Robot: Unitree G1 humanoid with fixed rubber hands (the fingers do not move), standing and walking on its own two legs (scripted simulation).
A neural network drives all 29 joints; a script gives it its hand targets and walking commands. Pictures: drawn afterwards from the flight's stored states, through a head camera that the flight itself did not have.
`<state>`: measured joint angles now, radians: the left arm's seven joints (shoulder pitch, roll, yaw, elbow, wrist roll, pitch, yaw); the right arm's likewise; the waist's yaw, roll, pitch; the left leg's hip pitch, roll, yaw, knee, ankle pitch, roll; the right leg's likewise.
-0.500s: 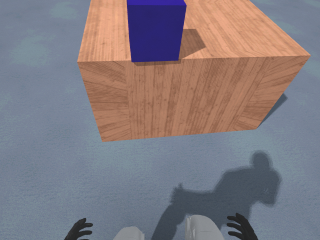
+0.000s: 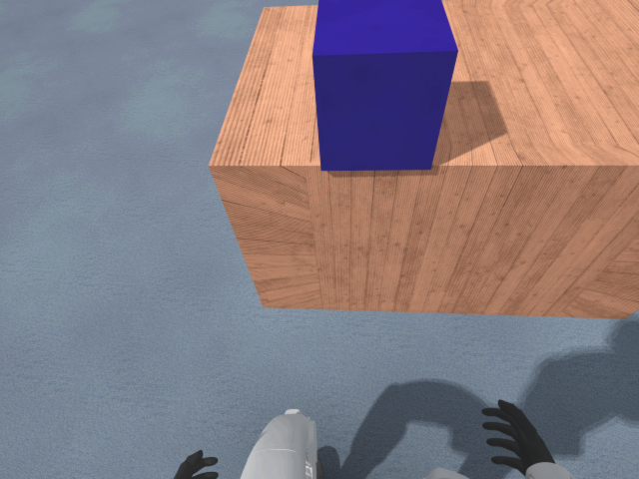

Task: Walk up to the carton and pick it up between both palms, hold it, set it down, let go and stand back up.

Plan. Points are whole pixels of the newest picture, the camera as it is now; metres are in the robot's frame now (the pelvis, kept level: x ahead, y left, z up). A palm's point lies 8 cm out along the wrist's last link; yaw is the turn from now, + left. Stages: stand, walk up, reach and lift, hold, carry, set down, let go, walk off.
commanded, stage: walk up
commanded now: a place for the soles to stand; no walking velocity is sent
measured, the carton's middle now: (376, 87) +0.76 -0.05 +0.05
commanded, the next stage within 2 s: none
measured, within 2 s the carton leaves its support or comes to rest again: neither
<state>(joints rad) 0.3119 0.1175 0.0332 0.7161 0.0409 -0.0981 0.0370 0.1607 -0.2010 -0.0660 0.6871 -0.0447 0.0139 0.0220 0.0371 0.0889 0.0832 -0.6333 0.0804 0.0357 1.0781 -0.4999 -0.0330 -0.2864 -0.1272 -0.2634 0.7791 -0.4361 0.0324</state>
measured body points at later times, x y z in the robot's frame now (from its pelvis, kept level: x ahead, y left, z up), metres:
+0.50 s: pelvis +0.14 +0.00 -0.01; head +0.16 +0.00 +0.44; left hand +0.33 +0.16 -0.12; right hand +0.18 -0.24 -0.13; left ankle +0.15 +0.10 -0.70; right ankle +0.23 -0.13 -0.69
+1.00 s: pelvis +0.24 +0.02 -0.02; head +0.26 +0.04 +0.43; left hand +0.36 +0.26 -0.15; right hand +0.38 -0.18 -0.12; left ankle +0.33 +0.12 -0.70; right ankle +0.23 -0.13 -0.68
